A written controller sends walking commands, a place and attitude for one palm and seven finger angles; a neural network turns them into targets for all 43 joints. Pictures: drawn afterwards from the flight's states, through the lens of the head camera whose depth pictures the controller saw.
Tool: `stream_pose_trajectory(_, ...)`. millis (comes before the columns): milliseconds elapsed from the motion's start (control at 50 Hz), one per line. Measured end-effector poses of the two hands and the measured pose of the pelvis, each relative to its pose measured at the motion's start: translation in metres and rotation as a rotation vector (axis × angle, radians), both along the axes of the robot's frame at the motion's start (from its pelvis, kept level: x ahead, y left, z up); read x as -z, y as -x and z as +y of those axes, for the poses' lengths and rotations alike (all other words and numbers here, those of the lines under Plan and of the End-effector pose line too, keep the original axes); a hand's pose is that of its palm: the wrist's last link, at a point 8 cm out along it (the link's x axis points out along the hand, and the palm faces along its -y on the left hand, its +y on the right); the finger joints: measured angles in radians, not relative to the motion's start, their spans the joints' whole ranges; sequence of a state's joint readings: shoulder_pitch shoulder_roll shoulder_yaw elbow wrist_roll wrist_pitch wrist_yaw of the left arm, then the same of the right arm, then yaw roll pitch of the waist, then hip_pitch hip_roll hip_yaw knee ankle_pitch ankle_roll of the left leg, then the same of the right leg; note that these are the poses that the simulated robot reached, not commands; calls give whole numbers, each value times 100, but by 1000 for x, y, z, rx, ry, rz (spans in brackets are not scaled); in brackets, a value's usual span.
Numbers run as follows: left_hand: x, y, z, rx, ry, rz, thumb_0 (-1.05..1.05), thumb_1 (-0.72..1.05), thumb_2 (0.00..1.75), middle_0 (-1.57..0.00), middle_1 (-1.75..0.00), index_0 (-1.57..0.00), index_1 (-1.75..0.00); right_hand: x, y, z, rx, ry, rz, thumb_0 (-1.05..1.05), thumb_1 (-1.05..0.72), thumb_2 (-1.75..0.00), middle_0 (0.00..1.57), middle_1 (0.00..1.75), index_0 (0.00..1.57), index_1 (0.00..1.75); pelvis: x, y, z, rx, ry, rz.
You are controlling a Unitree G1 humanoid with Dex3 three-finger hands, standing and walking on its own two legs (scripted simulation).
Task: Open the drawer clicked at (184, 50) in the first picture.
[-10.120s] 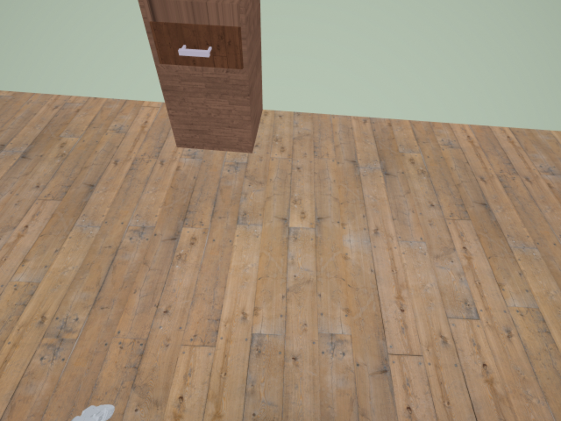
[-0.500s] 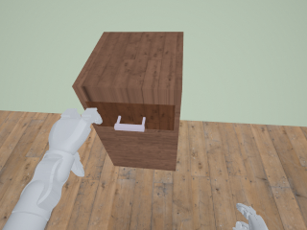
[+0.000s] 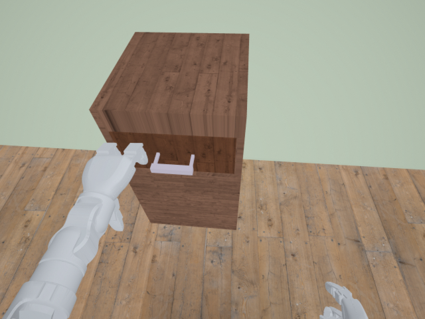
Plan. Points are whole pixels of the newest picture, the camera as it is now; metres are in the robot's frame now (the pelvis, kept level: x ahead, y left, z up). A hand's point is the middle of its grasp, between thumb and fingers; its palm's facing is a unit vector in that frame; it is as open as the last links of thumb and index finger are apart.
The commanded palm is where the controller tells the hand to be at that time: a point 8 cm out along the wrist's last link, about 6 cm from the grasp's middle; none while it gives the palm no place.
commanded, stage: move the hooked fingers above the handle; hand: left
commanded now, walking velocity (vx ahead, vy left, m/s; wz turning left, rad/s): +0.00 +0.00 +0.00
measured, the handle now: (173, 163) +0.57 +0.20 -0.18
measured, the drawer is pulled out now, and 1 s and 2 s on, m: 0.00 0.00 0.00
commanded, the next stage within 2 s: none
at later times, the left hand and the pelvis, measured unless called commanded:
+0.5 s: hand (143, 177) +0.42 +0.22 -0.04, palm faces -0.07 -0.02 -1.00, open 13.8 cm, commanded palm +0.41 +0.22 +0.02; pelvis -0.01 +0.01 -0.03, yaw -1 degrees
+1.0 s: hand (163, 171) +0.48 +0.20 -0.10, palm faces -0.06 -0.01 -1.00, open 13.8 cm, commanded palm +0.48 +0.19 -0.05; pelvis -0.03 +0.03 -0.08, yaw -2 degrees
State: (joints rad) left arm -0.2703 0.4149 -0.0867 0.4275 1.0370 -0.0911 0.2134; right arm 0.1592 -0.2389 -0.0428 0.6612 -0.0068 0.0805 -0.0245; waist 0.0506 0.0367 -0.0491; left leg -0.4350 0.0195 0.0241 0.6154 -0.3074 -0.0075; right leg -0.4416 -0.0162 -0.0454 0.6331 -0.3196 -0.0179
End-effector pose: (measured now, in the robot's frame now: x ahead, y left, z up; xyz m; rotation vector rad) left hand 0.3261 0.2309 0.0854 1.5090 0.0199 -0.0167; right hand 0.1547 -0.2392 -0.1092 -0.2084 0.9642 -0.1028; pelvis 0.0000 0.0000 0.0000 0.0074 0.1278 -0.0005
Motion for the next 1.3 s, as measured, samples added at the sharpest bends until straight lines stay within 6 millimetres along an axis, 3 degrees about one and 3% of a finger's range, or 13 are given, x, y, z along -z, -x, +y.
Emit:
stream_pose_trajectory(220,30,-40,-13,15,-10,26,0,-49,30,-32,-120,-32,-120,21,65,-17,126,24,156,0,-90,-90,20,30,20,30,9,1,5,18,1,69)
stream_pose_trajectory(420,57,-63,-10,6,-31,38,0,-49,30,-32,-120,-32,-120,34,113,-20,191,39,260,0,-90,-90,20,30,20,30,20,5,10,26,5,136)
stream_pose_trajectory(820,111,-110,-22,8,-47,41,0,-49,30,-32,-120,-32,-120,65,167,-8,224,63,379,0,-90,-90,20,30,20,30,58,20,22,26,26,283)
stream_pose_trajectory(1120,148,-153,-44,18,-58,28,0,-49,30,-32,-120,-32,-120,90,207,-3,253,87,478,0,-90,-90,20,30,20,30,92,29,26,23,43,389)
stream_pose_trajectory(1300,162,-167,-44,-11,-55,34,0,-48,30,-32,-120,-32,-120,102,221,1,274,66,524,0,-90,-90,20,30,20,30,103,29,23,37,41,421)
